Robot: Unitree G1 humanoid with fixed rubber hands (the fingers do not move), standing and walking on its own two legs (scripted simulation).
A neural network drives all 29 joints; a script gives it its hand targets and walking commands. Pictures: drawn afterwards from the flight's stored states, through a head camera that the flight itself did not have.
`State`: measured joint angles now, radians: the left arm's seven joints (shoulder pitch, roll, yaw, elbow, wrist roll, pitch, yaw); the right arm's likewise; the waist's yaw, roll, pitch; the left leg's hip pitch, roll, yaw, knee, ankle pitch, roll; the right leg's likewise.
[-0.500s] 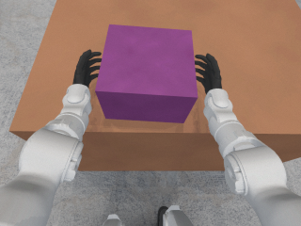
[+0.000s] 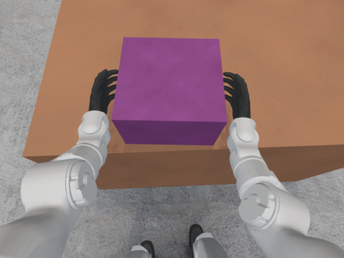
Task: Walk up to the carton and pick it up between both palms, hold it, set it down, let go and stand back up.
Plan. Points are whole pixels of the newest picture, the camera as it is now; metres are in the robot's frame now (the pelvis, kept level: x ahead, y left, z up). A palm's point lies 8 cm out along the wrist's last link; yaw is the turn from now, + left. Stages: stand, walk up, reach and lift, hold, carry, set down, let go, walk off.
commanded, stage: reach and lift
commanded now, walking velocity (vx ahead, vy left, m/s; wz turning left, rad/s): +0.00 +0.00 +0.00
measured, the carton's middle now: (170, 93) +0.51 -0.04 -0.01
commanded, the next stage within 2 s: none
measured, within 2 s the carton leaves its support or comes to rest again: neither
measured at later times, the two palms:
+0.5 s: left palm (101, 105) +0.48 +0.13 +0.00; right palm (238, 110) +0.43 -0.19 +0.00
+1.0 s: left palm (101, 106) +0.48 +0.13 +0.00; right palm (238, 110) +0.43 -0.19 +0.00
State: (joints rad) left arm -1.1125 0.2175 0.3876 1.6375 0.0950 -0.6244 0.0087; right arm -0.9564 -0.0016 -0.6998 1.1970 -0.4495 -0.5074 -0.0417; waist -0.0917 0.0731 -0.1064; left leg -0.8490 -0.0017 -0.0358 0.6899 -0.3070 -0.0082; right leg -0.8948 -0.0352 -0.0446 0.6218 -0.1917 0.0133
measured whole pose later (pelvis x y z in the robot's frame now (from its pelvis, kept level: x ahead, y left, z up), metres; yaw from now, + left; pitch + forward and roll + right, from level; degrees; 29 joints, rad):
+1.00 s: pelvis +0.02 +0.00 +0.02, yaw +0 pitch +28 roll -1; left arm -1.02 0.18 0.45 1.55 0.17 -0.65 0.04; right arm -0.87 0.03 -0.69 1.16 -0.45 -0.58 -0.05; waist -0.09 0.04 -0.10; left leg -0.75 0.02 -0.01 0.52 -0.25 -0.01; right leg -0.79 -0.03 -0.06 0.44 -0.13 0.01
